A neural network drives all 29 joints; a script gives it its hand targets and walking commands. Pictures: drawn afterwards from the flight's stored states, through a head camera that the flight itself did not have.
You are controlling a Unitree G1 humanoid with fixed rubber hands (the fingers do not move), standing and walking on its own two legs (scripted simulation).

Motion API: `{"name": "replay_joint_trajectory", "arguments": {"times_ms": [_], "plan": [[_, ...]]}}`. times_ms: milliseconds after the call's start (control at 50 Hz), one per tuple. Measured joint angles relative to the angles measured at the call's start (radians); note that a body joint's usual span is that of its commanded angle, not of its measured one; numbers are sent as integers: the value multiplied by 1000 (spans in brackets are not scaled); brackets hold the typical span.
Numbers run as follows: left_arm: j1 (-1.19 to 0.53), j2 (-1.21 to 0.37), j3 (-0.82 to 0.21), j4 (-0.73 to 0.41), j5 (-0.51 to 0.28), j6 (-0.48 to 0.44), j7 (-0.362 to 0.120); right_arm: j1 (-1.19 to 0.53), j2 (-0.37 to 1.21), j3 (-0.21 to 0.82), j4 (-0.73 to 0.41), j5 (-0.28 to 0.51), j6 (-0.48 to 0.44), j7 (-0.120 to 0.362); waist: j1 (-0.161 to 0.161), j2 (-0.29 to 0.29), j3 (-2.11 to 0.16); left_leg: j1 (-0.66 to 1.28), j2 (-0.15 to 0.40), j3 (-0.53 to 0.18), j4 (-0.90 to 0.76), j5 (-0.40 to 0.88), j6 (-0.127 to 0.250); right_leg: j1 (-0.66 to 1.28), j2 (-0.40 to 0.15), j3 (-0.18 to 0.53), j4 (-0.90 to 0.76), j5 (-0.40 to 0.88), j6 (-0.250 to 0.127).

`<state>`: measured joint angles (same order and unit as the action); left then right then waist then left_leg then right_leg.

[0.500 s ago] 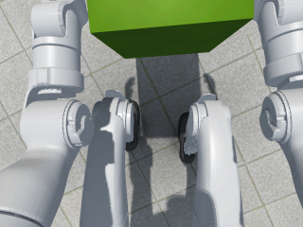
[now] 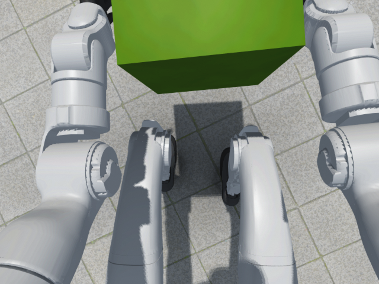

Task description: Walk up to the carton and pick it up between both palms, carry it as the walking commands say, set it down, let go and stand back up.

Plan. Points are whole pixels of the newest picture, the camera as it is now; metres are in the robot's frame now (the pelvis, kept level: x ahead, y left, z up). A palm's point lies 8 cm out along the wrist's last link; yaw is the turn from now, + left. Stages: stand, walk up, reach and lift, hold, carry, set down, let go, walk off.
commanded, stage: reach and lift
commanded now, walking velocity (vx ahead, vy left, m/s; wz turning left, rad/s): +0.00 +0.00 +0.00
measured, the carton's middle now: (204, 32) +0.53 +0.01 -0.12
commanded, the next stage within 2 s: none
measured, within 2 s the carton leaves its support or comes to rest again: neither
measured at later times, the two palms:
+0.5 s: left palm (72, 1) +0.50 +0.18 +0.02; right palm out of the picture +0.53 -0.16 +0.02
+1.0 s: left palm out of the picture +0.47 +0.18 +0.09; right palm out of the picture +0.50 -0.16 +0.09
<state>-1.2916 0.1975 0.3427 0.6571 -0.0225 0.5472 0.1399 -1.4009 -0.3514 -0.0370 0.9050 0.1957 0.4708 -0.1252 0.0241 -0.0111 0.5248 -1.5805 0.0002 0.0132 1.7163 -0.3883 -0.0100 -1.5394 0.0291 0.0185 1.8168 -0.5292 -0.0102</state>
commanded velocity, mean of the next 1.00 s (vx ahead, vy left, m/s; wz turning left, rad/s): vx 0.00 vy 0.00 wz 0.00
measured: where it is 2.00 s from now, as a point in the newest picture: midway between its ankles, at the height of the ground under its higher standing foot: (198, 179)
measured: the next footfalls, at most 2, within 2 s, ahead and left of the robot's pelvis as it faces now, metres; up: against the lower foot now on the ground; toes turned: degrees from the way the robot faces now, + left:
none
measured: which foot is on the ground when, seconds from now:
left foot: down 0.00-1.00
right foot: down 0.00-1.00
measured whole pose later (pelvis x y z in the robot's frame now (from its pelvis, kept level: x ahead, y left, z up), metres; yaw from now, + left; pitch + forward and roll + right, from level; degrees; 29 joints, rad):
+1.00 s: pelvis +0.00 +0.00 +0.12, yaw -1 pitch +4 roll +1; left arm -1.06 0.12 0.35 0.61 0.00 0.55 0.14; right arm -1.19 -0.28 -0.04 0.89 0.16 0.48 -0.11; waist 0.03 -0.01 0.52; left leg -1.05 0.00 0.01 1.27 -0.29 -0.01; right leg -1.02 0.03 0.03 1.36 -0.41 -0.01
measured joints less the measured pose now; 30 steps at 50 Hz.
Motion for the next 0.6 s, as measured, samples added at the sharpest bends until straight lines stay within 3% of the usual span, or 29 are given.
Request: {"name": "replay_joint_trajectory", "arguments": {"times_ms": [600], "plan": [[118,-40,2,-22,11,4,-1,103,34,0,-4,-12,5,5,2,4,-2,301,-3,0,-248,48,0,293,2,9,-252,61,2]]}}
